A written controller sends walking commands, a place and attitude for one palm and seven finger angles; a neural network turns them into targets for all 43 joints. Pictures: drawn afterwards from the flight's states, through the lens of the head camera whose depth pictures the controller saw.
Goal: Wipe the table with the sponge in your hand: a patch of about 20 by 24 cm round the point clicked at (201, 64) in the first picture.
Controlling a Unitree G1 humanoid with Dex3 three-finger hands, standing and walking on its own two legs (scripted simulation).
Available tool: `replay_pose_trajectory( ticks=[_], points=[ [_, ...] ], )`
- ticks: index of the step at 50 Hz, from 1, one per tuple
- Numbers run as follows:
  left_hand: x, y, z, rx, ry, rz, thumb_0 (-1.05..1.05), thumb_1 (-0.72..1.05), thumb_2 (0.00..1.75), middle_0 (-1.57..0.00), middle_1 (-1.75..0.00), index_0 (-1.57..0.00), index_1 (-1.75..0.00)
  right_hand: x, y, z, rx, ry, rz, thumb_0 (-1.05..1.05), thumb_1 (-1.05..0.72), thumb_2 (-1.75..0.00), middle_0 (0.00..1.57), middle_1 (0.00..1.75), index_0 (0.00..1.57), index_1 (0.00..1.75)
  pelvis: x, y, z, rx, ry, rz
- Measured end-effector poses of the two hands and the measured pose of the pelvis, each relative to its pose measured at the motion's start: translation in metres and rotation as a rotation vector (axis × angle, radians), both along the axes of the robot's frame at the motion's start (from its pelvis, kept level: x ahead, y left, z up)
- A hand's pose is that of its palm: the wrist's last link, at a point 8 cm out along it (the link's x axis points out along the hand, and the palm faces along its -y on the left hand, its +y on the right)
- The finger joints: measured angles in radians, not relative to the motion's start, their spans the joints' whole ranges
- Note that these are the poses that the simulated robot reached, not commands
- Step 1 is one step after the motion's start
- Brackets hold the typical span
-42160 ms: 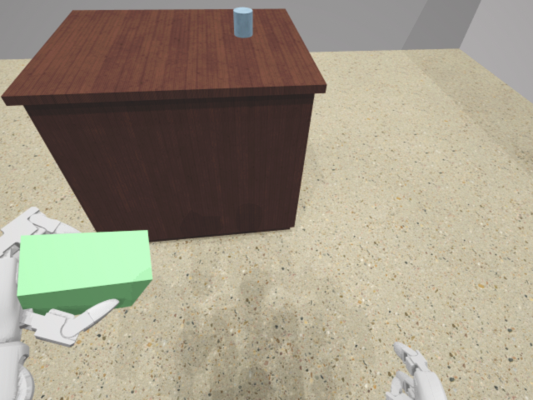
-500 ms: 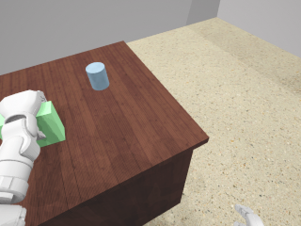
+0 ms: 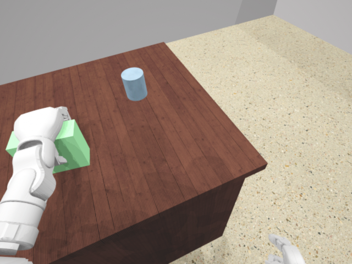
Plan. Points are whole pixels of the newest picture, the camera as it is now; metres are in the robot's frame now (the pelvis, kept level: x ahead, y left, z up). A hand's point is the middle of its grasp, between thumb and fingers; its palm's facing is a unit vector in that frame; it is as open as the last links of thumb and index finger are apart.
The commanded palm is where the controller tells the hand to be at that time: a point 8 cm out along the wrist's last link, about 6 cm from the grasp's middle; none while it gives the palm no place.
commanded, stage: wipe back along the first lane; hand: left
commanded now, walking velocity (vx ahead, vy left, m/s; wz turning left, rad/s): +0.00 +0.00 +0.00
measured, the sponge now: (56, 153) +0.33 +0.34 +0.06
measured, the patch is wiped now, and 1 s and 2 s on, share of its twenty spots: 1.00 1.00 1.00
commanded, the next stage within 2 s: lift the sponge slowly off the table in 1.40 s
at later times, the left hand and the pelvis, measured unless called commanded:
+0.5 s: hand (59, 154) +0.30 +0.30 +0.10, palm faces +0.03 -0.06 -1.00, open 9.9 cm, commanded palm +0.25 +0.29 +0.14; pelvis -0.01 -0.02 +0.00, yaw -2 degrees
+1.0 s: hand (62, 173) +0.26 +0.27 +0.10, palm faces +0.05 -0.06 -1.00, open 9.9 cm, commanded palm +0.21 +0.27 +0.14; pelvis +0.00 -0.04 +0.00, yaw -2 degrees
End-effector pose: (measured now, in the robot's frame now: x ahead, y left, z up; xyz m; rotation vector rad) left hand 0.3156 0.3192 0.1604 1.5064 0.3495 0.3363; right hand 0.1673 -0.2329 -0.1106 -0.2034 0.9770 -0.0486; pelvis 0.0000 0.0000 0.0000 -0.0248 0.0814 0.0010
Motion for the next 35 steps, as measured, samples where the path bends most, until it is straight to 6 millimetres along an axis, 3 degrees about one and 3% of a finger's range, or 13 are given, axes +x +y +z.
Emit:
replay_pose_trajectory(
  ticks=[15,24,35],
  points=[
    [-0.028,-0.024,-0.003,-0.021,-0.038,0.028,-0.01,-0.50,1.08,-0.71,-1.40,-0.75,-1.39,0.014,0.005,0.015,0.027,-0.098,0.027,0.01,-0.90,-0.90,0.20,0.29,0.20,0.30,-0.009,-0.008,0.000,0.007,-0.044,-0.016],
    [-0.035,-0.029,-0.004,-0.019,-0.026,0.048,-0.01,-0.50,1.08,-0.70,-1.41,-0.74,-1.40,0.020,-0.012,0.022,0.016,-0.140,0.017,0.01,-0.90,-0.90,0.20,0.29,0.20,0.30,-0.009,-0.020,0.000,0.009,-0.050,-0.027],
    [-0.058,-0.042,-0.003,-0.025,-0.043,0.053,-0.01,-0.49,1.08,-0.69,-1.42,-0.73,-1.41,0.020,-0.032,0.015,0.015,-0.136,-0.005,0.01,-0.90,-0.90,0.20,0.29,0.20,0.30,-0.003,-0.031,-0.002,0.012,-0.054,-0.033]
  ],
)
